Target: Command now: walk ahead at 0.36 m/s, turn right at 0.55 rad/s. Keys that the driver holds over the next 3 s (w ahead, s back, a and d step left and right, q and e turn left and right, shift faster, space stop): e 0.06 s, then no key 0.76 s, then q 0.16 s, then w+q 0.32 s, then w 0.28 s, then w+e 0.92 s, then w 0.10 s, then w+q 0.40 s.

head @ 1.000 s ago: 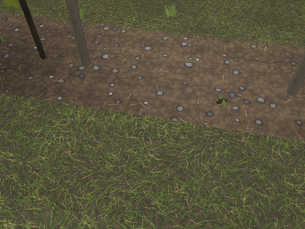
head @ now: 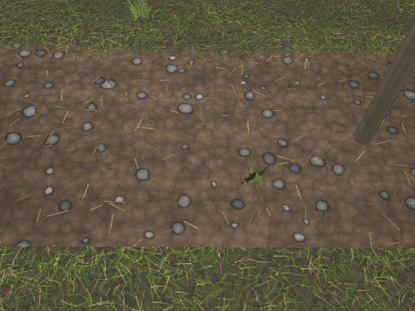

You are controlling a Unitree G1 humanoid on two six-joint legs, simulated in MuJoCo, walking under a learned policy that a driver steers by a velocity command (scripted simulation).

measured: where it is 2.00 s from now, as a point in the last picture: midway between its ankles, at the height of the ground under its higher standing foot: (165, 229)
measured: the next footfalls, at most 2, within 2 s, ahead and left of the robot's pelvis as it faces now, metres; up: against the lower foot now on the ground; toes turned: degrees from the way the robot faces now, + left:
left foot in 0.24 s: +0.35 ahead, +0.12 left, +0.00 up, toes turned -8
right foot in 0.50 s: +0.22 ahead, -0.11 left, +0.00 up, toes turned -5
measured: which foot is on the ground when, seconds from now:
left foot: up 0.00-0.22, down 0.24-1.00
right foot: down 0.00-0.26, up 0.28-0.48, down 0.50-1.00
